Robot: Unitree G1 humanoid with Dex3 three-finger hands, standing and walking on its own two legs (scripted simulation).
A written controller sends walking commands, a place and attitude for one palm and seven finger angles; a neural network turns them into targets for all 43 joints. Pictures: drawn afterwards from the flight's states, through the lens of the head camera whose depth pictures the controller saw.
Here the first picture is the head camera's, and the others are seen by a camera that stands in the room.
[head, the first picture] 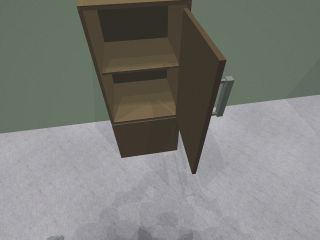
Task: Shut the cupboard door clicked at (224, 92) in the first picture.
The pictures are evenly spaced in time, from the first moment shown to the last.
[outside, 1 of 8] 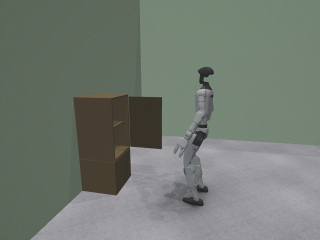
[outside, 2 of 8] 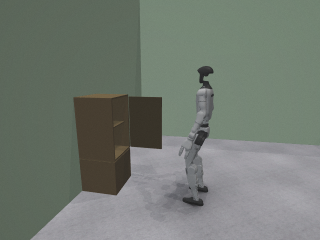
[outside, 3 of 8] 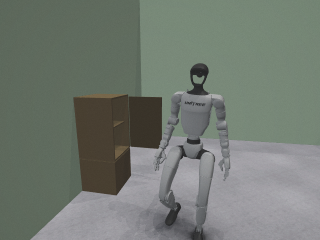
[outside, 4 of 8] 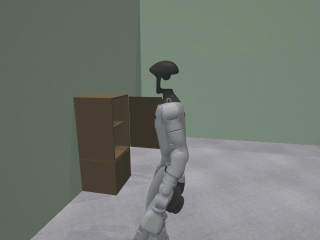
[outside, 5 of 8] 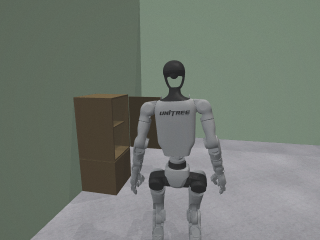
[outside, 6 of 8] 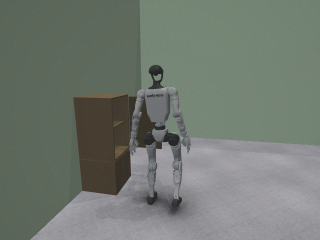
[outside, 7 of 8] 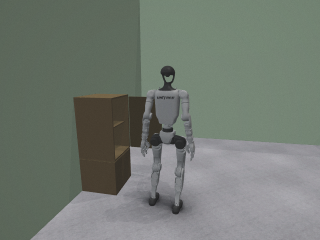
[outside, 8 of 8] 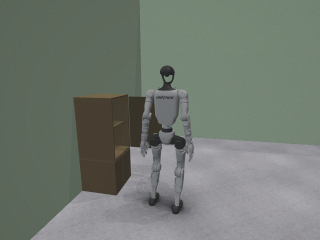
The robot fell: no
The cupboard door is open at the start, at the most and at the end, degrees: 90 90 90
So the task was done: no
